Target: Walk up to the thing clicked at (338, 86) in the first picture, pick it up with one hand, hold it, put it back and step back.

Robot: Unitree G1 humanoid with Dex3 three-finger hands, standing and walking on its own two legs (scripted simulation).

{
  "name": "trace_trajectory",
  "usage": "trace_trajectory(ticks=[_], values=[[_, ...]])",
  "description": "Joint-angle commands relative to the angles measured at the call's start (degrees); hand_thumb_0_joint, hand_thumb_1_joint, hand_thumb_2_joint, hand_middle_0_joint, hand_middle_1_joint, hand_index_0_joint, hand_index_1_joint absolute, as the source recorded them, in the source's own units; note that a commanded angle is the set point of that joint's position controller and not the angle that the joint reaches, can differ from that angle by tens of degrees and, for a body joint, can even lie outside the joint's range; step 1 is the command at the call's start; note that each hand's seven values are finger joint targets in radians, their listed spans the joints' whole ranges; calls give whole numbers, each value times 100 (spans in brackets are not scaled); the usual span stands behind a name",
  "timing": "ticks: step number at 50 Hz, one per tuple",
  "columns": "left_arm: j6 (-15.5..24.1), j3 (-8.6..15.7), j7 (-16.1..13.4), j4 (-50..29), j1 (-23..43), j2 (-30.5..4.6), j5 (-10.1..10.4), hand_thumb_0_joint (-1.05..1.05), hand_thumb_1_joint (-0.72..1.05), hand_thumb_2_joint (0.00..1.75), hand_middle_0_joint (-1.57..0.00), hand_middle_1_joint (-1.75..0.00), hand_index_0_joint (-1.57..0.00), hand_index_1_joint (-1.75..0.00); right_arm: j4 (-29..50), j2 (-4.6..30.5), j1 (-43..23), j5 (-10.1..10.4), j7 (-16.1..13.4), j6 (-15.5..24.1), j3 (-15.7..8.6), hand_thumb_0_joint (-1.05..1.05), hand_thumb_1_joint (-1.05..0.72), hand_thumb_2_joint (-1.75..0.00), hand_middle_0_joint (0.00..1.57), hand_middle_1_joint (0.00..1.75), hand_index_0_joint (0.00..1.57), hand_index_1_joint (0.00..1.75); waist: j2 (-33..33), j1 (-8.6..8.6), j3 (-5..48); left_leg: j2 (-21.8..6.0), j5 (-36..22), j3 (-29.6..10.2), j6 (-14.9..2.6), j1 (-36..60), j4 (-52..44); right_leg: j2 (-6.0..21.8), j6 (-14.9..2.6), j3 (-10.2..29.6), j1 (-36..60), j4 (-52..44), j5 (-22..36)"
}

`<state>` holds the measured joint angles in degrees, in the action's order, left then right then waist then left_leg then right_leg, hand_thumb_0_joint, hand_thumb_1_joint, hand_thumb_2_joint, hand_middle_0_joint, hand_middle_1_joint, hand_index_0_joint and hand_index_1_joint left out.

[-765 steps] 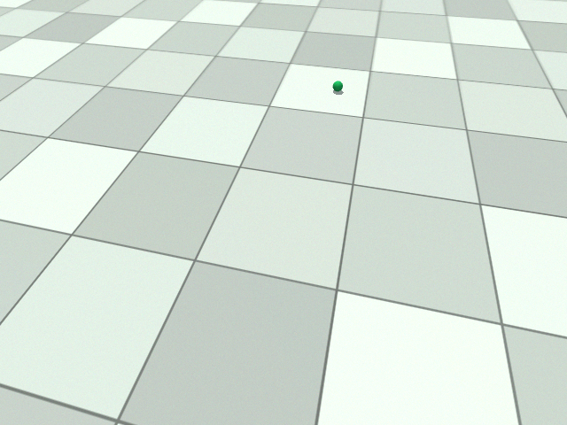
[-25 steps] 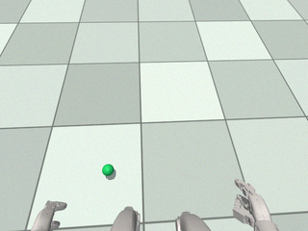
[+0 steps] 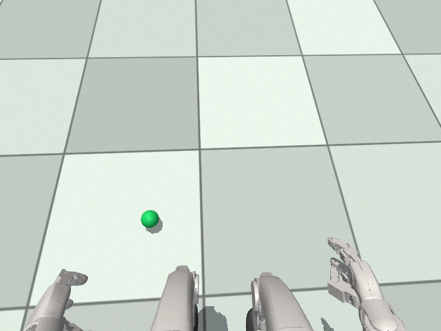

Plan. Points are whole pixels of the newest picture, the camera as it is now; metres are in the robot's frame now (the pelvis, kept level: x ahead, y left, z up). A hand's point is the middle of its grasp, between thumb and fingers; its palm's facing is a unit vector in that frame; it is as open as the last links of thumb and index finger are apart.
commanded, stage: rise first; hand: left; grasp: from above
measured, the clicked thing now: (149, 218) +0.46 +0.28 -0.60
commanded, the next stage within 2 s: none
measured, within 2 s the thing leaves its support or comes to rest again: neither
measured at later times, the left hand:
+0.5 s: hand (108, 256) +0.28 +0.32 -0.34, palm faces -0.50 -0.28 -0.82, open 13.9 cm
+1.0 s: hand (119, 237) +0.35 +0.33 -0.43, palm faces -0.46 -0.03 -0.89, open 14.0 cm
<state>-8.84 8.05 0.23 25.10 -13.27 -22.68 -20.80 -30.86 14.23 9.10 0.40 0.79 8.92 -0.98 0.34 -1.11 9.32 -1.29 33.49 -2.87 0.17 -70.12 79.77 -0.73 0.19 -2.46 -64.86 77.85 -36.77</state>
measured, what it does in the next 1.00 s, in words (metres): lowers itself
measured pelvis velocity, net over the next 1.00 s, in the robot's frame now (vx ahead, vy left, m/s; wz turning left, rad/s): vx -0.08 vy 0.01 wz -0.15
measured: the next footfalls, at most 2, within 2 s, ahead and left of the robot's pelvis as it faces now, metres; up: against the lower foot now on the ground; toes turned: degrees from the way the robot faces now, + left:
none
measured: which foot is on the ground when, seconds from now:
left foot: down 0.00-1.00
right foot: down 0.00-1.00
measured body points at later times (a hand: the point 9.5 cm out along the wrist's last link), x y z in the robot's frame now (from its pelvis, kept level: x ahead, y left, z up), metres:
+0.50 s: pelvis -0.07 +0.00 -0.21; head +0.15 +0.02 +0.19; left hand +0.31 +0.34 -0.29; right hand +0.06 -0.28 -0.34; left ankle +0.03 +0.12 -0.60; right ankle +0.00 -0.13 -0.60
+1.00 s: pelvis -0.08 +0.01 -0.28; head +0.15 +0.06 +0.10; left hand +0.37 +0.33 -0.37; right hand +0.00 -0.28 -0.39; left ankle +0.03 +0.12 -0.60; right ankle +0.00 -0.13 -0.60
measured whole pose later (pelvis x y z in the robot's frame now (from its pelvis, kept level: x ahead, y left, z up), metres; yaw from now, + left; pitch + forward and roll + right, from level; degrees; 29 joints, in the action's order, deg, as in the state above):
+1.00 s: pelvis -0.08 +0.01 -0.28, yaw -9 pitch +32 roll -9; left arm 21.7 11.0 -17.1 71.6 42.6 -48.0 -72.1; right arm -43.5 15.5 4.8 -6.2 6.4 -0.3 1.1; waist -2.4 -6.4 4.0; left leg -2.0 36.3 -8.1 -0.6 -129.9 133.0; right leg -3.0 1.4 -6.2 -122.1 129.7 -40.8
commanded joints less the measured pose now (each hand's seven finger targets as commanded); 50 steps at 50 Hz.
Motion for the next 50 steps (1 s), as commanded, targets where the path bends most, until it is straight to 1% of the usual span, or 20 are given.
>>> trace_trajectory(ticks=[1, 4, 5, 6, 8, 10, 14, 16, 18, 19, 21, 23, 25, 29, 32, 37, 38, 41, 45, 50], values=[[798, 601, -154, 147, 1272, -1483, -570, 0, -53, 95, -7, -106, -8, -106, 447, 955, -87, -28, -78, 417, -451, 0, -88, -89, 20, 30, 20, 30, 454, -134, 1208, 80, -582, 12, -107, 477, -308, -90, -188, 108, -667, -120, 788], [1372, 358, -108, 87, 1793, -1535, -948, 0, -52, 96, -7, -107, -8, -107, 325, 1055, -116, -45, -48, 503, -513, 0, -88, -89, 20, 30, 20, 30, 790, -106, 1961, 45, -444, -66, -45, 467, 43, -117, -206, 90, -1267, 436, 670], [1544, 374, -111, -64, 2035, -1693, -1058, 0, -54, 97, -8, -108, -8, -107, 261, 1095, -96, -40, -40, 511, -529, 0, -88, -90, 20, 30, 20, 30, 973, -85, 2309, 30, -631, -107, -27, 562, 197, -114, -206, 76, -1450, 650, 790], [1671, 631, -160, -29, 2138, -2090, -1189, 0, -54, 97, -9, -107, -9, -107, 208, 1151, -103, -33, -37, 492, -537, 0, -89, -90, 20, 30, 20, 30, 1100, 26, 2573, 29, -859, -94, -21, 553, 385, -113, -206, 70, -1562, 838, 926], [1827, 672, -284, 665, 2167, -2174, -1472, 0, -57, 99, -10, -106, -9, -107, 90, 1168, -111, -33, -3, 432, -493, 0, -91, -90, 20, 30, 20, 30, 781, -2, 2565, 53, -1054, -55, -78, 28, 819, -155, -199, 16, -1863, 1125, 1044], [1940, 958, -440, 1041, 2513, -2612, -1761, 0, -56, 99, -9, -107, -9, -107, -53, 1219, -94, -23, 31, 347, -490, 0, -91, -90, 20, 30, 20, 30, 788, 178, 2753, 66, -1327, 13, -107, -291, 1203, -168, -198, 20, -2108, 1394, 1212], [2043, 831, -595, 1654, 3042, -2546, -2161, 0, -54, 99, -6, -109, -7, -109, -260, 1234, 40, -58, 146, 170, -554, 0, -88, -90, 20, 30, 20, 30, 564, 246, 3196, 75, -1522, 73, -154, -714, 1790, -203, -198, -61, -2326, 1768, 1327], [2131, 786, -577, 1619, 3716, -2770, -2339, 0, -52, 100, -6, -109, -7, -108, -359, 1259, 178, -82, 182, 105, -624, 0, -86, -89, 20, 30, 20, 30, 482, 186, 3559, 60, -1539, 82, -180, -872, 2113, -218, -178, -86, -2371, 1937, 1375], [2251, 771, -547, 1842, 4157, -3029, -2608, 0, -53, 101, -6, -110, -6, -109, -516, 1277, 249, -122, 198, 47, -632, 0, -86, -89, 20, 30, 20, 30, 430, 118, 3618, 34, -1413, 100, -200, -1154, 2428, -237, -154, -101, -2530, 2123, 1335], [2333, 903, -560, 1883, 4454, -3305, -2712, 0, -52, 101, -5, -108, -6, -108, -541, 1291, 262, -140, 210, 15, -617, 0, -85, -89, 20, 30, 20, 30, 335, 116, 3626, 37, -1195, 104, -212, -1411, 2538, -241, -155, -101, -2589, 2184, 1190], [2510, 820, -581, 2136, 4812, -3379, -2964, 0, -51, 101, -5, -107, -5, -107, -615, 1273, 275, -180, 224, -47, -604, 0, -85, -89, 20, 30, 20, 30, 249, 34, 3397, 31, -624, 141, -222, -1953, 2734, -262, -144, -95, -2817, 2263, 749], [2713, 1076, -705, 2125, 5087, -3832, -3162, 0, -50, 99, -5, -107, -6, -106, -678, 1301, 284, -223, 225, -114, -586, 0, -85, -89, 20, 30, 20, 30, 346, 157, 3527, 44, -343, 188, -200, -2155, 2858, -270, -156, -82, -2837, 2364, 424], [2875, 1088, -818, 2154, 5232, -3861, -3313, 0, -50, 99, -4, -108, -6, -106, -711, 1308, 274, -266, 261, -197, -559, 0, -85, -89, 20, 30, 20, 30, 580, 195, 3587, 30, -225, 147, -172, -2088, 2924, -292, -194, -173, -3139, 2571, 260], [3077, 1024, -1071, 2530, 5715, -3990, -3656, 0, -50, 100, -5, -105, -6, -104, -837, 1352, 324, -343, 304, -349, -492, 0, -86, -89, 20, 30, 20, 30, 888, 55, 3314, 12, 220, -10, -165, -2294, 3024, -315, -222, -367, -3748, 2960, -35], [3101, 965, -1279, 2811, 6039, -4163, -3977, 0, -51, 100, -6, -102, -7, -102, -898, 1377, 412, -391, 324, -478, -447, 0, -87, -89, 20, 30, 20, 30, 960, -44, 3324, 32, 247, -48, -171, -2414, 3150, -329, -240, -443, -3986, 3104, -60], [3069, 736, -1580, 3291, 6407, -4097, -4365, 0, -51, 99, -8, -99, -8, -99, -1008, 1422, 437, -490, 367, -641, -385, 0, -88, -90, 20, 30, 20, 30, 1104, -197, 3047, 27, 272, -150, -157, -2493, 3343, -312, -268, -540, -4455, 3397, -22], [3053, 783, -1633, 3359, 6435, -4204, -4448, 0, -50, 98, -8, -98, -9, -98, -1035, 1436, 457, -510, 378, -673, -364, 0, -89, -90, 20, 30, 20, 30, 1206, -132, 3087, 23, 138, -160, -145, -2435, 3391, -302, -271, -553, -4476, 3497, 97], [3022, 700, -1771, 3610, 6641, -4247, -4707, 0, -51, 99, -8, -97, -8, -97, -1063, 1468, 464, -559, 409, -761, -329, 0, -89, -90, 20, 30, 20, 30, 1297, -227, 3060, 23, 36, -202, -135, -2458, 3517, -312, -282, -602, -4686, 3656, 175], [3040, 535, -1895, 3930, 6852, -4230, -4952, 0, -53, 101, -8, -96, -7, -97, -1071, 1472, 399, -625, 439, -829, -268, 0, -89, -90, 20, 30, 20, 30, 1368, -355, 2797, 2, 133, -243, -123, -2601, 3635, -319, -280, -656, -4952, 3771, 140], [3098, 650, -2046, 4017, 7127, -4497, -5093, 0, -53, 99, -8, -98, -8, -98, -1091, 1476, 457, -736, 490, -865, -196, 0, -90, -90, 20, 30, 20, 30, 1433, -396, 3106, 6, -263, -180, -151, -2574, 3973, -364, -247, -652, -4830, 3878, 434]])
